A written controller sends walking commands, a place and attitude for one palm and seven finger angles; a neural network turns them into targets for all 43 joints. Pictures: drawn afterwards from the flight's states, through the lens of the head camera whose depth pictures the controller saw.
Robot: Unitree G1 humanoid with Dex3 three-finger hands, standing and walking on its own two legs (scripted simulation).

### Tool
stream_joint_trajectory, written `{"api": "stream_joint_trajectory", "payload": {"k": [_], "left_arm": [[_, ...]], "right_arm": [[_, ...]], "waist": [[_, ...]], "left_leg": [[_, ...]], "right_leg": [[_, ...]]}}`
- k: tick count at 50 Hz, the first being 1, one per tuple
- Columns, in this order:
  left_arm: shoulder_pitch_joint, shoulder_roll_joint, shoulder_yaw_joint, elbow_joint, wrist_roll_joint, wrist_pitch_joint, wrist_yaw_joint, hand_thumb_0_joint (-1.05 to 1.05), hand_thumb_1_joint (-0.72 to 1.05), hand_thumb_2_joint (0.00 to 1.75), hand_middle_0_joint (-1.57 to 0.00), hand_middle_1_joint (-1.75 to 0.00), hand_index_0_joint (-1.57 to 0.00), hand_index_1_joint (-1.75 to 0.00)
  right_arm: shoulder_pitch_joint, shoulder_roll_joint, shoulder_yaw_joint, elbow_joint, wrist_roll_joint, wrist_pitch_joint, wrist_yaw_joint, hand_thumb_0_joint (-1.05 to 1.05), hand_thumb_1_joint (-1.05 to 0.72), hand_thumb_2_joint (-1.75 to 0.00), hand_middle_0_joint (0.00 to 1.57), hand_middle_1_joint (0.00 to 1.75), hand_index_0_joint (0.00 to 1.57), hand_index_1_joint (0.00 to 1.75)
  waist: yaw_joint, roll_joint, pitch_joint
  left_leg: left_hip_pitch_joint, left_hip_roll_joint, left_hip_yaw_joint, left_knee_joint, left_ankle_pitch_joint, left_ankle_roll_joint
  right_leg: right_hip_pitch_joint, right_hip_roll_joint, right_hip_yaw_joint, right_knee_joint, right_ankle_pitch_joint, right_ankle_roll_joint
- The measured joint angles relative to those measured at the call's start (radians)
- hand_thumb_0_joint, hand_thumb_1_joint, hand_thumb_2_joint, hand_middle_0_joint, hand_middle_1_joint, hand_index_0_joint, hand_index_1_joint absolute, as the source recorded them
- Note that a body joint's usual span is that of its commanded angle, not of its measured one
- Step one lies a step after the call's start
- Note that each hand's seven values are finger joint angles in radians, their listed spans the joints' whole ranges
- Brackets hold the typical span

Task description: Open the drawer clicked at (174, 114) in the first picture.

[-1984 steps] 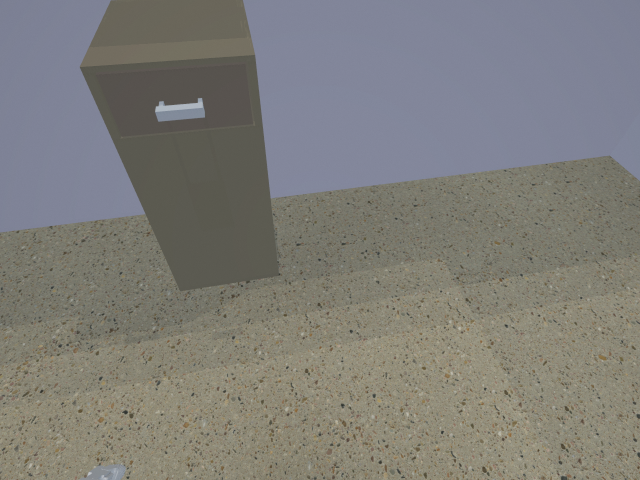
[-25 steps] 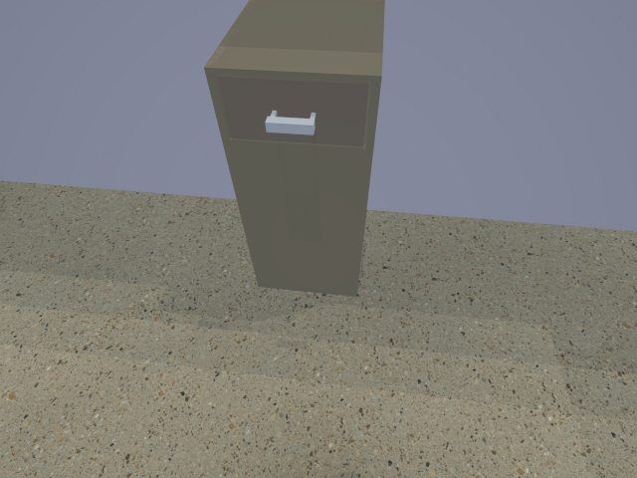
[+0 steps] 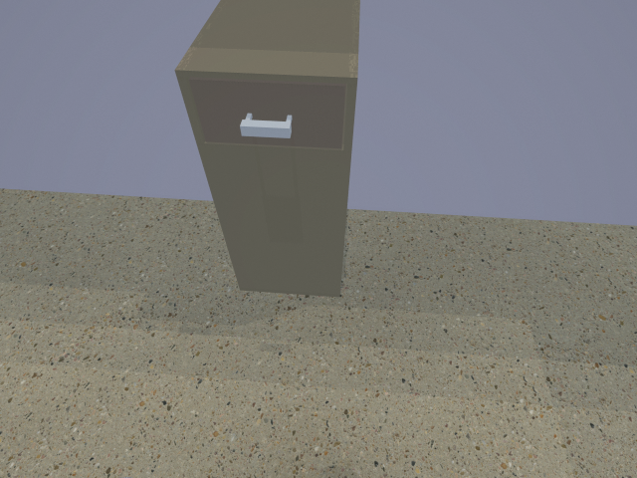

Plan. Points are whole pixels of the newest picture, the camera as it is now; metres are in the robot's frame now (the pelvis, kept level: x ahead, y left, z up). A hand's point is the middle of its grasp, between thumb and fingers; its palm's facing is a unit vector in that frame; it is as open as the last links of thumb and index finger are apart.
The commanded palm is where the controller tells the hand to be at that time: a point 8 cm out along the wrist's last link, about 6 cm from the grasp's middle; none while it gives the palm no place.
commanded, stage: look to check the result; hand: left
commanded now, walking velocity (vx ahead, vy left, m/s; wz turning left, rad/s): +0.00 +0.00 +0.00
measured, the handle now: (267, 123) +0.80 +0.15 -0.02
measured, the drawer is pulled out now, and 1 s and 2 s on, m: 0.00 0.00 0.00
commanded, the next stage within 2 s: take the last steps up to it in 0.36 s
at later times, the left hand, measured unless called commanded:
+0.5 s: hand out of the picture +0.09 +0.25 -0.16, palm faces -0.03 -0.94 -0.35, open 7.4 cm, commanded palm none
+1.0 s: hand out of the picture +0.13 +0.18 -0.18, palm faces +0.02 -0.99 -0.16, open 7.3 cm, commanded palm none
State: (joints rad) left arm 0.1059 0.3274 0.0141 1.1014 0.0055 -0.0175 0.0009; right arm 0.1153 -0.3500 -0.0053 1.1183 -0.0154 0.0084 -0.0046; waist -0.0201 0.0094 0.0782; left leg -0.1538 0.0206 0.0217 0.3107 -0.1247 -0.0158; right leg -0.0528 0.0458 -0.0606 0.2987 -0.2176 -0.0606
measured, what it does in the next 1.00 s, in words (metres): walks ahead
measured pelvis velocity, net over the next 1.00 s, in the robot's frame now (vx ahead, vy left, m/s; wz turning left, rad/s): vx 0.10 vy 0.00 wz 0.00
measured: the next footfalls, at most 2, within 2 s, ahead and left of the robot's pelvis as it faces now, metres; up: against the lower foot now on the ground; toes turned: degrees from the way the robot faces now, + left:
right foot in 1.08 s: +0.22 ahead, -0.16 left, +0.00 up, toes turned -5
left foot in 1.24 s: +0.20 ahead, +0.11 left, +0.00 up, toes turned +6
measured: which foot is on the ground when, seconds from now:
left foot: down 0.00-1.00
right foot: down 0.00-0.80, up 0.82-1.00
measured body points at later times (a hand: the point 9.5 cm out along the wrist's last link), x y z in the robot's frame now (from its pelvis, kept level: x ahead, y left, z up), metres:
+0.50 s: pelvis +0.01 +0.00 +0.00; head +0.04 -0.01 +0.45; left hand +0.09 +0.29 -0.13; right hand +0.09 -0.29 -0.14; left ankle +0.03 +0.13 -0.75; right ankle -0.03 -0.07 -0.75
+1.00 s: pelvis +0.10 +0.00 -0.01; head +0.15 +0.01 +0.44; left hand +0.13 +0.24 -0.17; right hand +0.00 -0.19 -0.16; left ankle +0.03 +0.13 -0.75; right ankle +0.12 -0.13 -0.71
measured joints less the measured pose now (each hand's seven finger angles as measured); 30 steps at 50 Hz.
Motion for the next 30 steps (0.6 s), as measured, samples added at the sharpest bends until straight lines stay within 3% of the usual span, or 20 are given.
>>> {"api": "stream_joint_trajectory", "payload": {"k": [30], "left_arm": [[0.031, -0.02, -0.002, 0.007, -0.002, 0.006, 0.015, 0.0, 0.91, 0.9, -0.2, -0.3, -0.2, -0.3]], "right_arm": [[-0.009, 0.043, 0.005, -0.003, -0.005, 0.009, -0.005, 0.0, -0.91, -0.9, 0.2, 0.3, 0.21, 0.3]], "waist": [[0.01, -0.001, -0.021]], "left_leg": [[0.007, 0.006, 0.012, 0.029, -0.043, -0.004]], "right_leg": [[0.015, 0.004, 0.014, 0.003, -0.026, 0.0]]}}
